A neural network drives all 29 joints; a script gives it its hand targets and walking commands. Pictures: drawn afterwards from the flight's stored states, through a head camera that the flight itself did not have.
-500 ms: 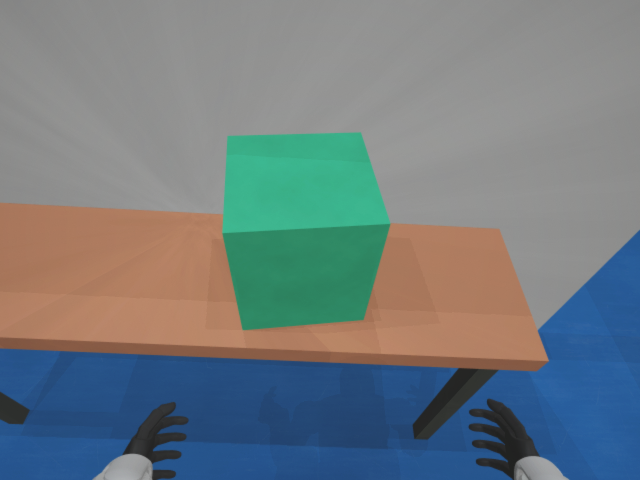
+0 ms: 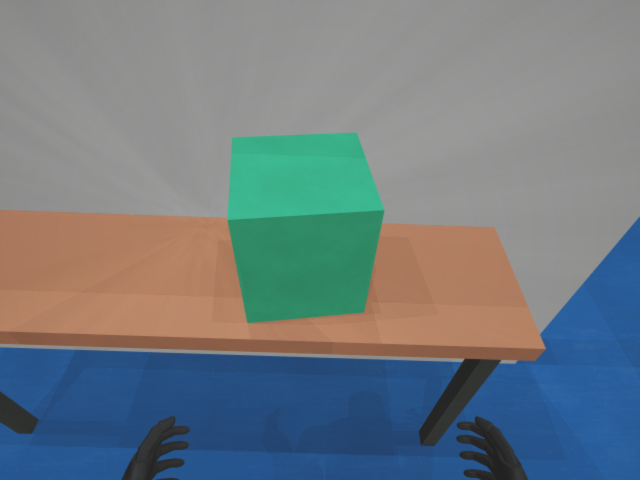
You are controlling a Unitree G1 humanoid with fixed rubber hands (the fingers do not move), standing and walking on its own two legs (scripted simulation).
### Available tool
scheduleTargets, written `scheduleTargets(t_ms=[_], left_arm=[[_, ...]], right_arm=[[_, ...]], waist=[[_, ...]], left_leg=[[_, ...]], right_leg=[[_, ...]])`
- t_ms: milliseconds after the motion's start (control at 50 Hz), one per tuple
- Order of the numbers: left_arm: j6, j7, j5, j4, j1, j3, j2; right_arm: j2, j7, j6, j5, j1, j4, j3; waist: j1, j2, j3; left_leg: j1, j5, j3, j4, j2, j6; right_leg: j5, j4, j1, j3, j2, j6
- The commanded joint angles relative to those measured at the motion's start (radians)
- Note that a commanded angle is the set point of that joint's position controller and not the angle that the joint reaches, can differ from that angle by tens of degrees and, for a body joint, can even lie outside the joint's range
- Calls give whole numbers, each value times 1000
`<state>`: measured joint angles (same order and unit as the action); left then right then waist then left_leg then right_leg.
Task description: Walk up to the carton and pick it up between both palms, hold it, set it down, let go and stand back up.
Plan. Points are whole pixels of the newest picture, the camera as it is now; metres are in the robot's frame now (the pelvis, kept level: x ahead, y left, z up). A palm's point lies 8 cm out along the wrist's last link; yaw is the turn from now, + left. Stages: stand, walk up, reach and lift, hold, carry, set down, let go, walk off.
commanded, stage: let go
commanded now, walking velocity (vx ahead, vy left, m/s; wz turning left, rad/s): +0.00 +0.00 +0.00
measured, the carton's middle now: (301, 229) +0.52 +0.04 +0.00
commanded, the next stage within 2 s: stand in 0.04 s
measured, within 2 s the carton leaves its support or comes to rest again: neither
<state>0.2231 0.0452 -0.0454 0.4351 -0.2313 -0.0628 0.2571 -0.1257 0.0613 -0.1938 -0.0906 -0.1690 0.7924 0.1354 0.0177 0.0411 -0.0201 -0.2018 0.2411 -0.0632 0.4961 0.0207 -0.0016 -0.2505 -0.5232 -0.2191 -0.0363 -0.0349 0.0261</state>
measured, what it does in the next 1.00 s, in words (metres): shifts its weight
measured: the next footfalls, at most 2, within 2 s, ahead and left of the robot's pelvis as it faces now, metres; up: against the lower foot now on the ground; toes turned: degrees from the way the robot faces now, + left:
none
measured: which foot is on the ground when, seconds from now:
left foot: down 0.00-1.00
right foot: down 0.00-1.00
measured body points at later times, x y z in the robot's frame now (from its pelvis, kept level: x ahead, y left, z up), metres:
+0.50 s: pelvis +0.06 +0.03 +0.00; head +0.04 +0.05 +0.45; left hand +0.15 +0.25 -0.13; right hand +0.09 -0.21 -0.14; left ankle +0.02 +0.12 -0.74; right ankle +0.02 -0.10 -0.74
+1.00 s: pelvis +0.05 +0.06 +0.00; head +0.04 +0.06 +0.45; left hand +0.06 +0.27 -0.16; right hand +0.02 -0.17 -0.16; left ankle +0.02 +0.12 -0.74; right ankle +0.02 -0.10 -0.74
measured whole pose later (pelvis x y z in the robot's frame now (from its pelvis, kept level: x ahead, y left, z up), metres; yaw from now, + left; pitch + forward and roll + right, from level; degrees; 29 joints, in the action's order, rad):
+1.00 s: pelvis +0.05 +0.06 +0.00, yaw -3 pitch -1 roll -1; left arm 0.00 0.05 0.01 1.03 -0.36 0.01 0.12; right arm -0.14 -0.04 0.00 -0.02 -0.37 1.05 0.03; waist -0.01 0.00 0.01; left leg -0.15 0.34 -0.13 0.50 -0.02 0.08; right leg -0.30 -0.50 -0.17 -0.11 0.01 -0.06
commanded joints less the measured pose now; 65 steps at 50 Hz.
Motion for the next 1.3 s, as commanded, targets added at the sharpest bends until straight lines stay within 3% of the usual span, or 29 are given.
scheduleTargets(t_ms=[0, 20, 40, 60, 80, 100, 140, 160, 180, 220, 300, 500, 580, 760, 1100, 1280], left_arm=[[-25, 6, 3, -150, 109, 38, 108], [-24, 5, 4, -150, 107, 39, 107], [-178, -27, 137, -3, -82, 82, 63], [-225, -40, 133, 30, -128, 93, 123], [-239, -46, 131, 40, -108, 99, 134], [-256, -55, 132, 25, -28, 97, 122], [-292, -64, 109, 17, 56, 84, 46], [-302, -60, 97, 35, 34, 81, 26], [-307, -57, 90, 58, 8, 82, 27], [-310, -55, 85, 86, -27, 84, 21], [-316, -37, 76, 156, -79, 98, 41], [-278, -5, 61, 315, -157, 98, 1], [-265, 3, 57, 372, -166, 98, -11], [-245, 11, 55, 483, -170, 97, -34], [-223, 9, 58, 640, -183, 75, -83], [-221, 7, 57, 687, -178, 66, -102]], right_arm=[[-106, 4, -36, 15, 117, -117, 19], [-106, 5, -37, 18, 115, -114, 18], [-112, -19, 96, 90, -73, -27, -22], [-129, -32, 159, 85, -101, -53, -13], [-149, -37, 183, 81, -94, -73, -11], [-136, -38, 186, 87, -100, -79, -19], [-155, -36, 170, 75, -86, -71, -25], [-165, -37, 160, 72, -82, -63, -26], [-166, -36, 151, 68, -80, -66, -31], [-166, -34, 147, 61, -77, -58, -38], [-167, -43, 137, 68, -118, -25, -47], [-165, -81, 157, 71, -238, 84, -59], [-162, -91, 164, 71, -255, 121, -63], [-142, -99, 175, 71, -260, 186, -75], [-101, -104, 187, 74, -274, 274, -104], [-92, -104, 185, 76, -280, 298, -109]], waist=[[2, -35, 38], [3, -37, 39], [31, -184, 25], [4, -109, -67], [-3, -45, -109], [-39, 13, -87], [-43, -20, 63], [-33, -30, 119], [-27, -5, 149], [-5, -43, 107], [-6, -60, 149], [-14, -89, 33], [-19, -75, 5], [-25, -39, -24], [-26, -48, -119], [-30, -33, -130]], left_leg=[[-50, 82, -16, -146, 9, 19], [-44, 77, -15, -146, 9, 18], [-67, 232, 97, -107, 94, 45], [-149, 371, 87, -89, 74, 41], [-187, 398, 77, -68, 57, 35], [-119, 281, 80, -58, 59, 37], [-40, 26, 86, -36, 85, 49], [-27, -11, 90, -29, 82, 51], [-17, 13, 107, -44, 88, 48], [-57, 78, 119, -64, 97, 49], [-16, -196, 107, -36, 96, 53], [36, -489, 102, -44, 124, 79], [54, -531, 97, -50, 129, 86], [71, -418, 86, -82, 116, 89], [6, -41, 111, -196, 108, 88], [-6, 40, 123, -228, 112, 89]], right_leg=[[-64, 145, -1, -23, 32, 2], [-60, 147, -3, -24, 32, 2], [-134, 218, -110, -141, 96, -5], [-289, 251, -167, -152, 93, -2], [-385, 270, -214, -178, 92, 5], [-309, 258, -214, -189, 100, 10], [29, 187, -94, -156, 91, 13], [96, 161, -62, -137, 84, 14], [84, 146, -63, -128, 78, 12], [78, 147, -74, -119, 72, 10], [315, 68, -7, -106, 85, 20], [249, 48, -60, -80, 80, -4], [233, 50, -64, -77, 81, -12], [226, 63, -43, -82, 85, -21], [140, 106, -40, -87, 86, -36], [126, 112, -47, -82, 86, -44]])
